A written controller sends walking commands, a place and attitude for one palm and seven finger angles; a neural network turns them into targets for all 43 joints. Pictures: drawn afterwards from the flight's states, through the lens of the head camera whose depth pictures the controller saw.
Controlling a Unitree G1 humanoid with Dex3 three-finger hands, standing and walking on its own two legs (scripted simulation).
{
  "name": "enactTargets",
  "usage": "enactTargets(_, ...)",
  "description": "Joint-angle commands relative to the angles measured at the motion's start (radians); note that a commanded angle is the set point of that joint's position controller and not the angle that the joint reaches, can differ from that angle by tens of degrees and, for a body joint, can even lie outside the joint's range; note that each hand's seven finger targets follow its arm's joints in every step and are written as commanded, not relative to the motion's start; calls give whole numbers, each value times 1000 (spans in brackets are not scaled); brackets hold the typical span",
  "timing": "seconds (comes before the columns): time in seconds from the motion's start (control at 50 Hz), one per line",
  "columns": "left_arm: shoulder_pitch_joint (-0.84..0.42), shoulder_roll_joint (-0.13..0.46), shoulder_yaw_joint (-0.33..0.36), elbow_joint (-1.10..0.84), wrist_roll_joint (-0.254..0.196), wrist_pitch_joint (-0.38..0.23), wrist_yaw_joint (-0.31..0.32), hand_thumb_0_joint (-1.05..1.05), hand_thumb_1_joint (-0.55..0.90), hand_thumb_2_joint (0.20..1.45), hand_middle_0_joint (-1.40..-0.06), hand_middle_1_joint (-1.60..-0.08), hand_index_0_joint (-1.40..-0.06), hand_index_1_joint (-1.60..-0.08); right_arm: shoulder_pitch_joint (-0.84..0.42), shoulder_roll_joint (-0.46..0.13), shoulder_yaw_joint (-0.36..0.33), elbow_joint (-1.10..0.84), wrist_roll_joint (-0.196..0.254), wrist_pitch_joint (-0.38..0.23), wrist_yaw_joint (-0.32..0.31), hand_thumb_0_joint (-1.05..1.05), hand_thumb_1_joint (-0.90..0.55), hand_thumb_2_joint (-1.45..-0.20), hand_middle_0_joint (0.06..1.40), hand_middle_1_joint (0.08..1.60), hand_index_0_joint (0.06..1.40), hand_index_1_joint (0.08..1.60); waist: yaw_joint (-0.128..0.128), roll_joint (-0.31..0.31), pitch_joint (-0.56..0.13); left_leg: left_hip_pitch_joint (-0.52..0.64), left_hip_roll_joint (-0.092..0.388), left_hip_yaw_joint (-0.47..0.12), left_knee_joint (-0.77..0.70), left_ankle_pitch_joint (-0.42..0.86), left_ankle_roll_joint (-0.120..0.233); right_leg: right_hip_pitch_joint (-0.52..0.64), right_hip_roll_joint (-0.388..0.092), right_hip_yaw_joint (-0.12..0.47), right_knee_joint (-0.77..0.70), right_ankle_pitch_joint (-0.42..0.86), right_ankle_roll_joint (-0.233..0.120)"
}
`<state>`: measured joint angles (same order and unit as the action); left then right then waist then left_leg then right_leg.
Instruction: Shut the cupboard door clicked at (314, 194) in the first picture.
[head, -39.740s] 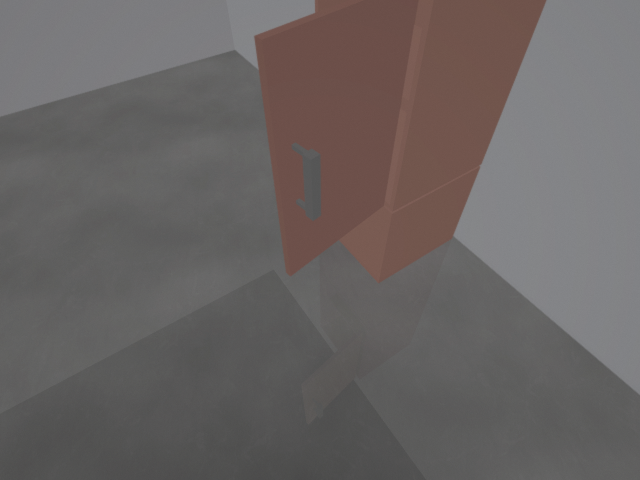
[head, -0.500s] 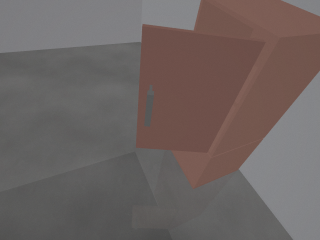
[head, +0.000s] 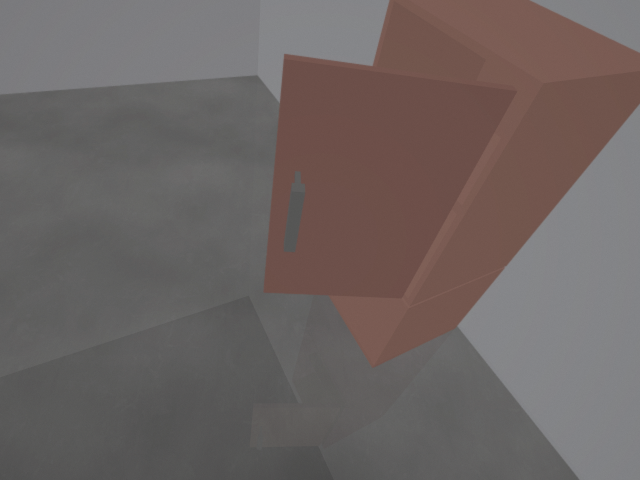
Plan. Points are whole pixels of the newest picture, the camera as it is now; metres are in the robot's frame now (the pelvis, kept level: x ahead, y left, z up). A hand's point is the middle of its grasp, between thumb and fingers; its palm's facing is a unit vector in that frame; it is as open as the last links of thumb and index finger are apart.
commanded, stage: look again from close up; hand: left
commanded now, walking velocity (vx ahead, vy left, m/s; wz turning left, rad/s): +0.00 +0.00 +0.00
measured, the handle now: (293, 212) +0.59 +0.05 -0.05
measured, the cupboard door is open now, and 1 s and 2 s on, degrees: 65 65 65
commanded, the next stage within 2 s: shuffle to correct the standing spot in 0.50 s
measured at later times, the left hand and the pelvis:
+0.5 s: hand out of the picture -0.01 +0.12 -0.19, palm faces +0.05 -0.99 -0.14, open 7.4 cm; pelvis +0.03 -0.03 -0.01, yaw +0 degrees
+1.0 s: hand out of the picture +0.07 +0.06 -0.19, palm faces +0.06 -0.98 -0.18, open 7.4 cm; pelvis +0.09 -0.11 -0.02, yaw +1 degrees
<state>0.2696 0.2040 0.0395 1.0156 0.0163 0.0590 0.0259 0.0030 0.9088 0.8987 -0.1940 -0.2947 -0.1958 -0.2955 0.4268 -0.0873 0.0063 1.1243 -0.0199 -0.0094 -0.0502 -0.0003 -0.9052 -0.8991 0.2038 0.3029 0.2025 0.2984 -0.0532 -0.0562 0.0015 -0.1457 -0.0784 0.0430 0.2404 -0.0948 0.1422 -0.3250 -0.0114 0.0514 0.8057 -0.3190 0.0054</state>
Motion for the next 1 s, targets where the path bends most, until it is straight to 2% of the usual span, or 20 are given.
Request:
enactTargets(0.0, 60, 28, 1, -33, 0, -9, 2, 0, 900, 900, -200, -300, -200, -300, 28, -148, -27, -29, 8, -15, -8, 0, -900, -900, 200, 300, 200, 300, 31, 185, 98, -35, 269, -300, -158, -336, -139, -75, -18, -7, -47, 3, 2)
enactTargets(0.14, 79, 8, -13, -12, -1, -22, 10, 0, 900, 900, -200, -300, -200, -300, 14, -146, -33, -24, 12, -9, -3, 0, -900, -900, 200, 300, 200, 300, 27, 136, 91, -24, 270, -302, -128, -322, -97, -25, -20, -25, -209, -22, -8)
enactTargets(0.2, 117, -8, -18, 10, -4, -31, 16, 0, 900, 900, -200, -300, -200, -300, 6, -145, -31, -21, 13, -9, -1, 0, -900, -900, 200, 300, 200, 300, 39, 116, 86, -52, 268, -295, -106, -311, -118, 34, -24, -17, -296, 18, -16)
enactTargets(0.22, 132, -12, -20, 17, -4, -35, 19, 0, 900, 900, -200, -300, -200, -300, -1, -143, -30, -21, 15, -9, -1, 0, -900, -900, 200, 300, 200, 300, 43, 108, 98, -72, 256, -288, -102, -316, -146, 54, -23, -14, -333, 53, -18)
enactTargets(0.28, 155, -5, -25, 37, -6, -52, 24, 0, 900, 900, -200, -300, -200, -300, -14, -121, -21, -21, 19, -12, 3, 0, -900, -900, 200, 300, 200, 300, 51, 95, 112, -120, 214, -263, -78, -289, -155, 119, -48, 42, -421, 126, -40)
enactTargets(0.34, 167, 0, -35, 49, -5, -64, 26, 0, 900, 900, -200, -300, -200, -300, -19, -118, -16, -22, 21, -15, 8, 0, -900, -900, 200, 300, 200, 300, 47, 96, 118, -88, 194, -266, -75, -218, -171, 94, -64, 51, -415, 139, -54)
enactTargets(0.36, 174, -7, -36, 59, -5, -66, 25, 0, 900, 900, -200, -300, -200, -300, -23, -124, -19, -25, 19, -17, 7, 0, -900, -900, 200, 300, 200, 300, 44, 60, 105, -57, 195, -261, -66, -170, -174, 84, -59, 47, -403, 157, -50)
enactTargets(0.42, 174, -28, -47, 67, -9, -77, 26, 0, 900, 900, -200, -300, -200, -300, -35, -138, -18, -20, 19, -20, 6, 0, -900, -900, 200, 300, 200, 300, 40, -25, 56, 14, 185, -207, -1, -62, -134, 88, -75, 60, -429, 193, -44)
enactTargets(0.48, 168, -24, -49, 66, -8, -78, 28, 0, 900, 900, -200, -300, -200, -300, -41, -137, -13, -16, 20, -26, 6, 0, -900, -900, 200, 300, 200, 300, 37, 37, 45, 34, 175, -180, 21, 35, -131, 95, -76, 60, -424, 207, -40)
enactTargets(0.58, 166, -17, -49, 70, -9, -79, 27, 0, 900, 900, -200, -300, -200, -300, -55, -132, -5, -12, 18, -30, 5, 0, -900, -900, 200, 300, 200, 300, 46, 52, 53, 19, 168, -159, 41, 68, -111, 120, -79, 64, -432, 221, -43)
enactTargets(0.64, 161, -20, -46, 71, -4, -73, 20, 0, 900, 900, -200, -300, -200, -300, -47, -145, -9, -6, 13, -25, 5, 0, -900, -900, 200, 300, 200, 300, 41, 39, 81, 3, 197, -197, 23, -160, -87, 90, -53, 40, -404, 89, -49)
enactTargets(0.7, 147, -23, -36, 56, 4, -68, 10, 0, 900, 900, -200, -300, -200, -300, -48, -168, -22, -14, 8, -22, 4, 0, -900, -900, 200, 300, 200, 300, 41, 72, 118, -20, 251, -274, -21, -322, -50, 28, -28, 6, -336, 9, -50)
enactTargets(0.74, 140, -20, -33, 49, 7, -68, 5, 0, 900, 900, -200, -300, -200, -300, -44, -177, -29, -22, 7, -20, 2, 0, -900, -900, 200, 300, 200, 300, 40, 84, 135, -15, 283, -320, -18, -326, -18, -16, -16, -8, -295, -12, -52)
enactTargets(0.8, 151, -25, -23, 41, 8, -73, -1, 0, 900, 900, -200, -300, -200, -300, -43, -178, -35, -33, 3, -25, -3, 0, -900, -900, 200, 300, 200, 300, 46, 107, 114, 11, 301, -320, 28, -202, 5, -30, -16, -12, -280, 3, -56)
enactTargets(0.84, 160, -20, -17, 37, 6, -76, -3, 0, 900, 900, -200, -300, -200, -300, -41, -169, -35, -39, 4, -28, -7, 0, -900, -900, 200, 300, 200, 300, 51, 94, 97, -9, 286, -290, 89, -61, 2, 19, -18, 1, -301, 63, -65)
enactTargets(0.88, 207, -10, -9, 45, 5, -81, -3, 0, 900, 900, -200, -300, -200, -300, -65, -157, -33, -48, 5, -33, -8, 0, -900, -900, 200, 300, 200, 300, 73, 43, 67, -93, 225, -179, 194, -17, -35, 146, -53, 62, -348, 192, -87)
enactTargets(0.92, 275, 43, 2, 65, 5, -86, 4, 0, 900, 900, -200, -300, -200, -300, -91, -113, -26, -68, 9, -36, -5, 0, -900, -900, 200, 300, 200, 300, 89, -165, 39, -282, 89, 16, 435, -216, -102, 338, -192, 245, -440, 476, -152)
enactTargets(0.94, 308, 46, 5, 74, 4, -88, 10, 0, 900, 900, -200, -300, -200, -300, -130, -103, -27, -85, 5, -33, -2, 0, -900, -900, 200, 300, 200, 300, 108, -207, 70, -404, 58, 46, 589, -443, -124, 395, -256, 312, -462, 690, -219)
enactTargets(0.96, 325, 37, 3, 74, 5, -92, 15, 0, 900, 900, -200, -300, -200, -300, -161, -116, -31, -97, 4, -33, -2, 0, -900, -900, 200, 300, 200, 300, 115, -144, 75, -466, 74, 16, 717, -497, -128, 425, -279, 318, -451, 875, -266)
enactTargets(0.98, 312, 28, 3, 65, 7, -93, 18, 0, 900, 900, -200, -300, -200, -300, -176, -119, -37, -100, 4, -33, 0, 0, -900, -900, 200, 300, 200, 300, 108, -71, 75, -496, 90, -1, 784, -482, -130, 437, -273, 275, -437, 940, -293)
